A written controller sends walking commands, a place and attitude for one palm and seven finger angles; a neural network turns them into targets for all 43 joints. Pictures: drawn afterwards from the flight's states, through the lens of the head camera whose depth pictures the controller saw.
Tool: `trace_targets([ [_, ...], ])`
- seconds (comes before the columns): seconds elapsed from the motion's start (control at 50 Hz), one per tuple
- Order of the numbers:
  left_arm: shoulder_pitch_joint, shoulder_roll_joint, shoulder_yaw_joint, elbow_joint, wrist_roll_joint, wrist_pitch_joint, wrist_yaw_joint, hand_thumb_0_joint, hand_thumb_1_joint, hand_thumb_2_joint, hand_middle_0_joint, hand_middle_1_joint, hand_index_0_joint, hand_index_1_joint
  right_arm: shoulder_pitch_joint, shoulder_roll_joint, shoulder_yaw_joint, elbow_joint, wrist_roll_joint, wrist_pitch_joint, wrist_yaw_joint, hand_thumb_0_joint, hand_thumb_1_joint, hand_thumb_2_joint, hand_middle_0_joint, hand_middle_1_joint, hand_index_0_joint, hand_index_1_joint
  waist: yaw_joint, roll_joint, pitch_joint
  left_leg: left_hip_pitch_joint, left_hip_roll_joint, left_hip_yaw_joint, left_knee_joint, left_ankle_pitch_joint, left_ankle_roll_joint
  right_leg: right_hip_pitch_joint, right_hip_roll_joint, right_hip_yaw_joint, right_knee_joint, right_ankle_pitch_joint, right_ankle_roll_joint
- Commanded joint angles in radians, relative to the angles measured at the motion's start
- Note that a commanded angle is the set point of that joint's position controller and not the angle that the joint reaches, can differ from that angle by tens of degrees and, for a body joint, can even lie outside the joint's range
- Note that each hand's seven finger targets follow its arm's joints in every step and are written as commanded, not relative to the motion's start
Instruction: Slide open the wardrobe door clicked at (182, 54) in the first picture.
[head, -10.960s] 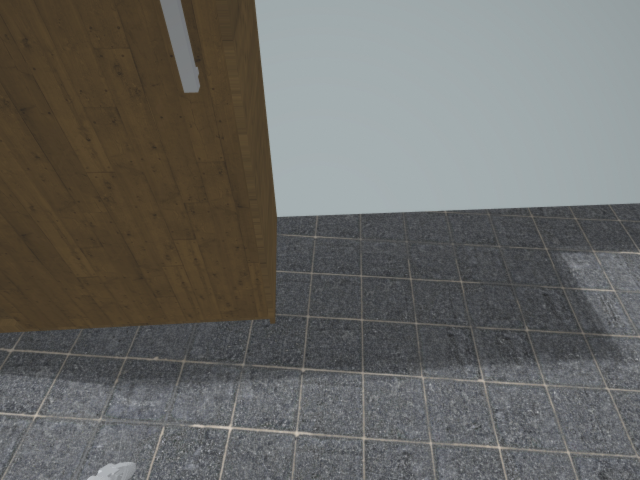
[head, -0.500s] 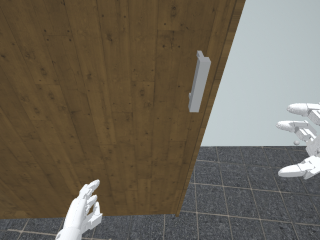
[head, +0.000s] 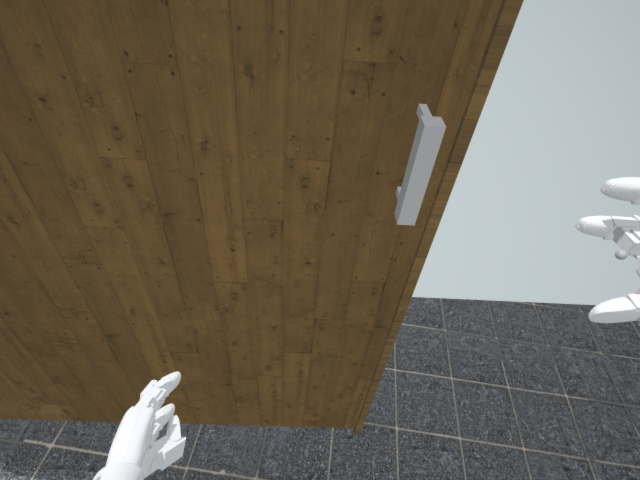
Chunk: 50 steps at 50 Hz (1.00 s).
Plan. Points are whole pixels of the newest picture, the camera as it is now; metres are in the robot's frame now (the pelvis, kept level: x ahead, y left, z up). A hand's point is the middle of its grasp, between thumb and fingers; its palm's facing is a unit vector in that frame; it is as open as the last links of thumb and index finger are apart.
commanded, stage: raise the hand with hooked fingers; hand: right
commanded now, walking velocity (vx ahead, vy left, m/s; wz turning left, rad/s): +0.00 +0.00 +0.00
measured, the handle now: (414, 165) +0.44 -0.10 +0.22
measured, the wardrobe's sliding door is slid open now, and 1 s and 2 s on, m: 0.00 0.00 0.00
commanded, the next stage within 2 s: move the hooked fingers beside the handle in 0.20 s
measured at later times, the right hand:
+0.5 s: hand (611, 248) +0.29 -0.28 +0.23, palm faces +0.10 +0.99 -0.09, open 14.0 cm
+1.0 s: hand (559, 233) +0.32 -0.24 +0.22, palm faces +0.06 +1.00 -0.06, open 14.0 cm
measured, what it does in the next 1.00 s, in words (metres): stands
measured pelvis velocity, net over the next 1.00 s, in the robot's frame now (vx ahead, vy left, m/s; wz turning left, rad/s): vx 0.01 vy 0.00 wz -0.01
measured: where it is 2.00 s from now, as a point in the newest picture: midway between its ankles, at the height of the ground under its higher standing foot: outside the picture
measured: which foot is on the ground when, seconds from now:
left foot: down 0.00-1.00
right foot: down 0.00-1.00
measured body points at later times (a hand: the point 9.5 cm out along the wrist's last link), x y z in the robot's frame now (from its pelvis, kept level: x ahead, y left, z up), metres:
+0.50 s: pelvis +0.00 +0.00 +0.00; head -0.03 +0.02 +0.45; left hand +0.21 +0.21 -0.06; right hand +0.28 -0.33 +0.23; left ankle +0.04 +0.11 -0.74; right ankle -0.03 -0.11 -0.74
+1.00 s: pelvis +0.01 +0.00 +0.00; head -0.02 +0.02 +0.45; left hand +0.21 +0.22 -0.07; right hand +0.31 -0.29 +0.23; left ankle +0.04 +0.12 -0.74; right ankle -0.03 -0.11 -0.74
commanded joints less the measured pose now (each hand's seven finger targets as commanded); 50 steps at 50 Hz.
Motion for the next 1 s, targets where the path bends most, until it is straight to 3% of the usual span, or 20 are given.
trace_targets([
  [0.0,-0.173,0.092,0.034,-0.173,0.001,-0.083,0.018,0.000,0.900,0.900,-0.200,-0.300,-0.200,-0.300,-0.369,-0.317,-0.104,-0.215,0.005,-0.071,-0.035,0.000,0.500,-0.300,0.300,1.200,0.300,1.200,-0.009,-0.078,-0.151,0.113,-0.001,-0.048,-0.063,0.092,0.018,-0.046,0.012,0.058,-0.101,0.226,-0.014],
  [0.04,-0.170,0.096,0.032,-0.165,0.000,-0.083,0.020,0.000,0.900,0.900,-0.200,-0.300,-0.200,-0.300,-0.371,-0.309,-0.088,-0.196,0.000,-0.063,-0.035,0.000,0.500,-0.300,0.300,1.200,0.300,1.200,-0.004,-0.059,-0.135,0.113,0.000,-0.052,-0.072,0.085,0.017,-0.053,0.011,0.059,-0.104,0.217,-0.015],
  [0.06,-0.163,0.096,0.032,-0.162,-0.001,-0.083,0.022,0.000,0.900,0.900,-0.200,-0.300,-0.200,-0.300,-0.368,-0.302,-0.079,-0.175,-0.001,-0.057,-0.031,0.000,0.500,-0.300,0.300,1.200,0.300,1.200,-0.001,-0.019,-0.133,0.105,-0.004,-0.046,-0.072,0.079,0.013,-0.053,0.010,0.063,-0.106,0.210,-0.018],
  [0.08,-0.166,0.097,0.030,-0.162,-0.002,-0.084,0.023,0.000,0.900,0.900,-0.200,-0.300,-0.200,-0.300,-0.376,-0.296,-0.064,-0.172,-0.004,-0.052,-0.025,0.000,0.500,-0.300,0.300,1.200,0.300,1.200,0.001,-0.038,-0.126,0.095,-0.004,-0.047,-0.074,0.065,0.014,-0.052,0.011,0.064,-0.108,0.198,-0.017],
  [0.12,-0.169,0.098,0.031,-0.163,0.001,-0.084,0.020,0.000,0.900,0.900,-0.200,-0.300,-0.200,-0.300,-0.355,-0.313,-0.080,-0.166,0.000,-0.052,-0.017,0.000,0.500,-0.300,0.300,1.200,0.300,1.200,-0.008,-0.006,-0.138,0.122,-0.001,-0.057,-0.076,0.078,0.015,-0.059,0.009,0.065,-0.099,0.213,-0.018],
  [0.18,-0.173,0.093,0.029,-0.167,-0.001,-0.084,0.019,0.000,0.900,0.900,-0.200,-0.300,-0.200,-0.300,-0.382,-0.305,-0.072,-0.192,0.002,-0.055,-0.006,0.000,0.500,-0.300,0.300,1.200,0.300,1.200,-0.001,-0.036,-0.166,0.117,-0.004,-0.046,-0.067,0.102,0.013,-0.038,0.013,0.064,-0.101,0.226,-0.017],
  [0.22,-0.171,0.095,0.029,-0.163,0.003,-0.083,0.016,0.000,0.900,0.900,-0.200,-0.300,-0.200,-0.300,-0.342,-0.315,-0.091,-0.157,0.010,-0.055,-0.004,0.000,0.500,-0.300,0.300,1.200,0.300,1.200,-0.009,0.014,-0.149,0.123,-0.006,-0.047,-0.072,0.106,0.015,-0.054,0.010,0.067,-0.097,0.233,-0.017],
  [0.32,-0.171,0.094,0.031,-0.164,0.002,-0.078,0.011,0.000,0.900,0.900,-0.200,-0.300,-0.200,-0.300,-0.329,-0.317,-0.099,-0.160,0.011,-0.051,-0.006,0.000,0.500,-0.300,0.300,1.200,0.300,1.200,-0.013,-0.006,-0.163,0.130,-0.003,-0.048,-0.066,0.140,0.016,-0.054,0.009,0.063,-0.091,0.256,-0.015],
  [0.34,-0.173,0.091,0.028,-0.161,-0.001,-0.076,0.012,0.000,0.900,0.900,-0.200,-0.300,-0.200,-0.300,-0.375,-0.280,-0.056,-0.174,0.008,-0.052,-0.004,0.000,0.500,-0.300,0.300,1.200,0.300,1.200,0.004,-0.024,-0.162,0.115,-0.002,-0.045,-0.064,0.142,0.014,-0.042,0.011,0.059,-0.096,0.254,-0.015],
  [0.4,-0.168,0.088,0.027,-0.158,-0.003,-0.083,0.019,0.000,0.900,0.900,-0.200,-0.300,-0.200,-0.300,-0.432,-0.242,-0.005,-0.174,0.000,-0.055,-0.018,0.000,0.500,-0.300,0.300,1.200,0.300,1.200,0.012,-0.037,-0.149,0.083,-0.006,-0.036,-0.064,0.108,0.012,-0.028,0.013,0.069,-0.102,0.225,-0.013],
  [0.42,-0.173,0.086,0.029,-0.158,0.001,-0.083,0.019,0.000,0.900,0.900,-0.200,-0.300,-0.200,-0.300,-0.417,-0.245,-0.011,-0.181,-0.001,-0.057,-0.026,0.000,0.500,-0.300,0.300,1.200,0.300,1.200,0.004,-0.010,-0.147,0.095,-0.006,-0.043,-0.070,0.112,0.014,-0.031,0.011,0.069,-0.098,0.233,-0.014],
  [0.52,-0.175,0.086,0.032,-0.153,0.005,-0.074,0.019,0.000,0.900,0.900,-0.200,-0.300,-0.200,-0.300,-0.397,-0.273,-0.050,-0.183,-0.010,-0.055,-0.056,0.000,0.500,-0.300,0.300,1.200,0.300,1.200,-0.011,-0.013,-0.170,0.130,-0.002,-0.043,-0.065,0.140,0.016,-0.042,0.012,0.064,-0.099,0.260,-0.013],
  [0.56,-0.185,0.079,0.028,-0.161,0.004,-0.070,0.017,0.000,0.900,0.900,-0.200,-0.300,-0.200,-0.300,-0.424,-0.234,-0.016,-0.203,-0.014,-0.052,-0.065,0.000,0.500,-0.300,0.300,1.200,0.300,1.200,-0.005,-0.038,-0.179,0.128,0.001,-0.038,-0.056,0.158,0.017,-0.036,0.014,0.063,-0.104,0.271,-0.010],
  [0.6,-0.177,0.080,0.030,-0.163,0.004,-0.069,0.018,0.000,0.900,0.900,-0.200,-0.300,-0.200,-0.300,-0.396,-0.240,-0.033,-0.199,-0.014,-0.050,-0.074,0.000,0.500,-0.300,0.300,1.200,0.300,1.200,-0.011,-0.034,-0.198,0.138,-0.001,-0.031,-0.047,0.179,0.017,-0.030,0.014,0.064,-0.104,0.291,-0.009],
  [0.62,-0.177,0.082,0.032,-0.158,0.006,-0.065,0.016,0.000,0.900,0.900,-0.200,-0.300,-0.200,-0.300,-0.373,-0.247,-0.041,-0.177,-0.013,-0.045,-0.076,0.000,0.500,-0.300,0.300,1.200,0.300,1.200,-0.013,0.007,-0.179,0.142,-0.002,-0.036,-0.056,0.182,0.016,-0.045,0.011,0.060,-0.099,0.291,-0.011],
  [0.7,-0.181,0.080,0.032,-0.165,0.004,-0.062,0.017,0.000,0.900,0.900,-0.200,-0.300,-0.200,-0.300,-0.402,-0.216,-0.016,-0.198,-0.013,-0.046,-0.080,0.000,0.500,-0.300,0.300,1.200,0.300,1.200,-0.005,-0.024,-0.195,0.135,0.001,-0.036,-0.048,0.185,0.014,-0.036,0.013,0.056,-0.099,0.286,-0.011],
  [0.72,-0.182,0.081,0.034,-0.162,0.004,-0.060,0.016,0.000,0.900,0.900,-0.200,-0.300,-0.200,-0.300,-0.400,-0.225,-0.017,-0.204,-0.017,-0.050,-0.082,0.000,0.500,-0.300,0.300,1.200,0.300,1.200,-0.006,0.001,-0.192,0.145,-0.001,-0.037,-0.052,0.197,0.015,-0.034,0.008,0.057,-0.097,0.302,-0.012],
  [0.78,-0.183,0.071,0.032,-0.165,0.002,-0.064,0.018,0.000,0.900,0.900,-0.200,-0.300,-0.200,-0.300,-0.438,-0.157,0.043,-0.249,-0.015,-0.055,-0.087,0.000,0.500,-0.300,0.300,1.200,0.300,1.200,0.004,-0.048,-0.205,0.129,-0.001,-0.034,-0.044,0.211,0.015,-0.006,0.012,0.057,-0.098,0.314,-0.009],
  [0.86,-0.176,0.076,0.034,-0.151,0.004,-0.060,0.021,0.000,0.900,0.900,-0.200,-0.300,-0.200,-0.300,-0.419,-0.156,0.037,-0.213,-0.018,-0.042,-0.107,0.000,0.500,-0.300,0.300,1.200,0.300,1.200,0.002,0.030,-0.191,0.127,-0.003,-0.032,-0.050,0.192,0.010,-0.027,0.012,0.060,-0.102,0.291,-0.013],
  [0.98,-0.189,0.071,0.033,-0.148,0.004,-0.046,0.025,0.000,0.900,0.900,-0.200,-0.300,-0.200,-0.300,-0.495,-0.148,0.057,-0.193,-0.035,-0.029,-0.145,0.000,0.500,-0.300,0.300,1.200,0.300,1.200,0.007,0.009,-0.188,0.120,0.001,-0.039,-0.055,0.148,0.010,-0.035,0.017,0.058,-0.103,0.254,-0.014],
])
